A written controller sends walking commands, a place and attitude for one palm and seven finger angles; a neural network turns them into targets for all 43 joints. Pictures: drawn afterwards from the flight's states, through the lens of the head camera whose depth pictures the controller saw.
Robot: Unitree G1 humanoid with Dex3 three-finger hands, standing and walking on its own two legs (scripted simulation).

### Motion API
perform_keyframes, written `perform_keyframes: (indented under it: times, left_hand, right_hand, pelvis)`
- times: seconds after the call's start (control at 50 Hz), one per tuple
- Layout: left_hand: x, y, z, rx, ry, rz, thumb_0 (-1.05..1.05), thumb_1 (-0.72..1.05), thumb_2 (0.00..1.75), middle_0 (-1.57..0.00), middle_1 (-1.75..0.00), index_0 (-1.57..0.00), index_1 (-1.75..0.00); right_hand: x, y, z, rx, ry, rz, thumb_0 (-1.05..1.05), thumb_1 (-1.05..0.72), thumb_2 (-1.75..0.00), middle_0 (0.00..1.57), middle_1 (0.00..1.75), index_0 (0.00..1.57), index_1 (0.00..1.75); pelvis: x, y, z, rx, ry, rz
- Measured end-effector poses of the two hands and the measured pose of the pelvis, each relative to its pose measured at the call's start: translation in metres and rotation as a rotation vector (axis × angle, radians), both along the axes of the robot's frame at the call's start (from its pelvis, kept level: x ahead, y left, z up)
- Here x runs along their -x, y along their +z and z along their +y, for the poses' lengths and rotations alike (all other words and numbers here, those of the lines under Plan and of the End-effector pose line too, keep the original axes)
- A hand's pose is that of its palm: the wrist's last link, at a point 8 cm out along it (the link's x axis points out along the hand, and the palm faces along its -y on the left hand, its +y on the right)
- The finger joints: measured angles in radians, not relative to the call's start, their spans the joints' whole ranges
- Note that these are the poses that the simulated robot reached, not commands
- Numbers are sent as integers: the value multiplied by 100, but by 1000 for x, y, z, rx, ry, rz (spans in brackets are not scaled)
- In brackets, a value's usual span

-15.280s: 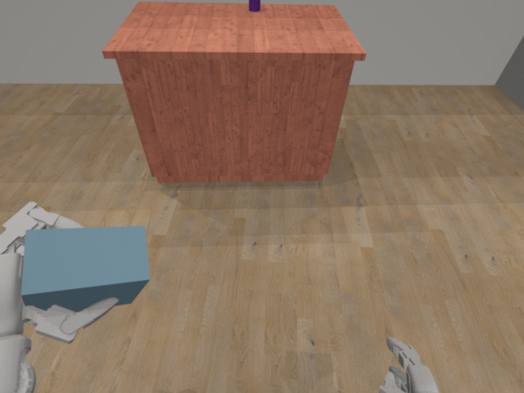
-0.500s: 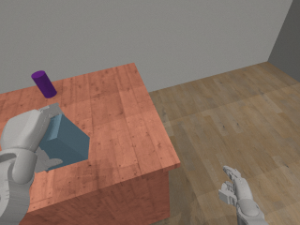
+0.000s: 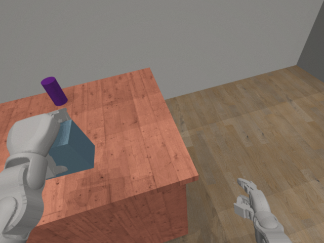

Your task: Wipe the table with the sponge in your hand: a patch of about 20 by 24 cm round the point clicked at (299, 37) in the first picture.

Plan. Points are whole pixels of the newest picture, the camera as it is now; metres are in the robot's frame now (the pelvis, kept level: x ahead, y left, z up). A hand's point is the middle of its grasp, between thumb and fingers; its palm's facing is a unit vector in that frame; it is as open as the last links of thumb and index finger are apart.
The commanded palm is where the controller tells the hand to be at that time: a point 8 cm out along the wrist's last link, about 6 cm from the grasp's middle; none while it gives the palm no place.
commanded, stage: turn the palm down, sponge in hand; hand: left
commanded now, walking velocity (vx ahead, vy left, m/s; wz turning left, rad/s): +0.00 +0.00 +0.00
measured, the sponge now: (62, 155) +0.24 +0.28 +0.12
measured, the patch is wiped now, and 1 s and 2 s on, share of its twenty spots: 0.00 0.00 0.00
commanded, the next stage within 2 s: move the sponge above the wiping area in 0.22 s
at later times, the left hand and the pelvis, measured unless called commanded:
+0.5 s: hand (62, 147) +0.24 +0.27 +0.15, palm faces +0.11 -0.07 -0.99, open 10.5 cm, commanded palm +0.20 +0.27 +0.22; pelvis +0.01 -0.01 +0.00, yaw +0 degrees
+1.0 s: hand (68, 152) +0.24 +0.27 +0.13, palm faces +0.06 -0.06 -1.00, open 10.5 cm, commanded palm +0.20 +0.27 +0.21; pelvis +0.01 -0.02 +0.00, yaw -1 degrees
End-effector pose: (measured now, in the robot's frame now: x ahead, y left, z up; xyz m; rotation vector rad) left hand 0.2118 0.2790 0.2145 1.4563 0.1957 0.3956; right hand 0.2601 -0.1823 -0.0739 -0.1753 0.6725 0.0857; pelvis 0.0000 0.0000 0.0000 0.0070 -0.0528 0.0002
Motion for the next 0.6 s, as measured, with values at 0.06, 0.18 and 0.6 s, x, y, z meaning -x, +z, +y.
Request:
perform_keyframes:
  times: [0.06, 0.18, 0.6]
  left_hand:
    - [0, 0, 0, 5, 11, -2, -1, -53, 103, -67, -135, -69, -135]
    - [-2, -2, -7, 5, -2, 14, -1, -53, 103, -67, -135, -69, -134]
    - [-8, -15, -16, -4, 14, 65, -1, -53, 103, -67, -135, -69, -134]
  right_hand:
    - [1, -1, -2, -2, -2, 4, 1, -91, -90, 20, 30, 20, 30]
    - [1, -2, -9, 0, -10, -1, 1, -91, -90, 20, 30, 20, 30]
    - [1, -1, -34, 10, -47, -14, 1, -91, -90, 20, 30, 20, 30]
  pelvis:
    - [-1, 0, -1, -1, -1, -1]
    - [-2, 0, -4, -3, -2, -2]
    - [-6, -1, -17, -8, -7, -2]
